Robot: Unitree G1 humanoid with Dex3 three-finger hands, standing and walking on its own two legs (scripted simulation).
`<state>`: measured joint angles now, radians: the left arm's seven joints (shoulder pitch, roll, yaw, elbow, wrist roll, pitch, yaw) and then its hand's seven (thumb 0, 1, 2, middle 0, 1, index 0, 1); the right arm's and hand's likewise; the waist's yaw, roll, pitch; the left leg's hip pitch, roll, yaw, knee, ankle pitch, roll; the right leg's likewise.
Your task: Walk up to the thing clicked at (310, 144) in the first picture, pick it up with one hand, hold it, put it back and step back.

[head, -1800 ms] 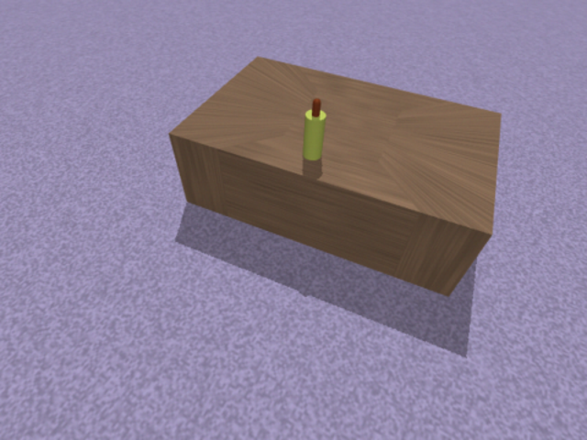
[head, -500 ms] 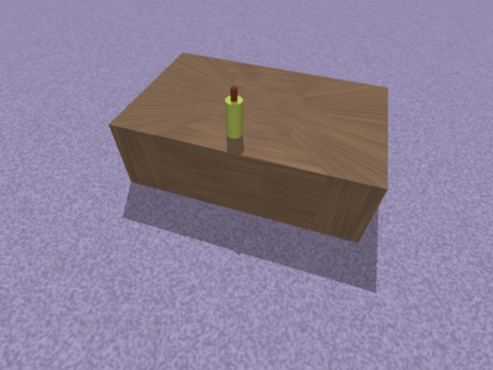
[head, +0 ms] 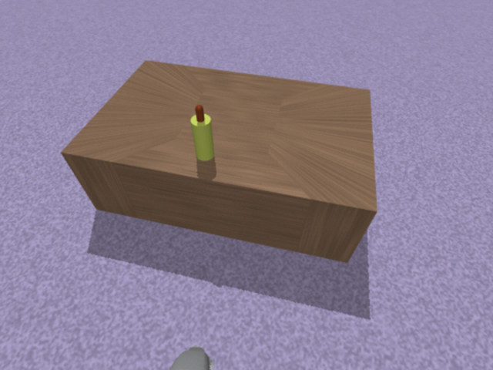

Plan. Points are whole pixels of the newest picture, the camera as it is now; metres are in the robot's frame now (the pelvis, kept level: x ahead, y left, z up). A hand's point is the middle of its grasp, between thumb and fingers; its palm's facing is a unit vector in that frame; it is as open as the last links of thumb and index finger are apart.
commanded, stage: walk up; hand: left
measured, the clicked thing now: (202, 132) +0.92 +0.25 -0.26
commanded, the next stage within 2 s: none
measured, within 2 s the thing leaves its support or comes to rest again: neither
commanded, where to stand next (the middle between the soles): +0.46 +0.11 m, yaw -8 degrees
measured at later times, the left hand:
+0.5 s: hand (110, 257) +0.34 +0.32 -0.13, palm faces -0.18 -0.88 -0.43, open 7.4 cm
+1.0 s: hand (80, 230) +0.42 +0.44 -0.17, palm faces -0.14 -0.89 -0.44, open 7.4 cm
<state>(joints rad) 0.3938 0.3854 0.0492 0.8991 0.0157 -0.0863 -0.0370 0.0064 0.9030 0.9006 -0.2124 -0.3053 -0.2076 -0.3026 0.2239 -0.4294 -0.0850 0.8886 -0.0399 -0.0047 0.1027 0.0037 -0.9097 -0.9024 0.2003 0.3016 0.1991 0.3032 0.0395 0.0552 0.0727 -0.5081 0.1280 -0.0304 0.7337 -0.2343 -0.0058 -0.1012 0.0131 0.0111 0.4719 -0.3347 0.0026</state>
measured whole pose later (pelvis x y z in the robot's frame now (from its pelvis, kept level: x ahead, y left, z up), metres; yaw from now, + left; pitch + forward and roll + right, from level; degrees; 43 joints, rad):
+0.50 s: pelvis +0.21 +0.06 -0.01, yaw -6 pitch -2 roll +1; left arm 0.26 0.42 0.05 0.83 0.00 -0.08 -0.04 0.00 0.91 0.90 -0.21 -0.30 -0.20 -0.30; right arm 0.37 -0.42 -0.06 0.80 -0.02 -0.03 0.06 0.00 -0.91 -0.90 0.20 0.30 0.20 0.30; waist -0.06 0.03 0.10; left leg -0.12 0.04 0.17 0.63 -0.46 0.01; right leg -0.42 -0.03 -0.05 0.62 -0.17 -0.04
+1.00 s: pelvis +0.36 +0.15 -0.02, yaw -8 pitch -3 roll -1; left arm 0.37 0.47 0.05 0.87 0.02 -0.05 0.01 0.01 0.91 0.90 -0.21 -0.30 -0.20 -0.30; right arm 0.24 -0.43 -0.09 0.82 -0.02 -0.04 0.06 0.00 -0.91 -0.90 0.20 0.30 0.20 0.30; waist 0.03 -0.02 0.08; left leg -0.42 0.07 0.06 0.75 -0.28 0.00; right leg -0.34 -0.08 0.08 0.92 -0.47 -0.02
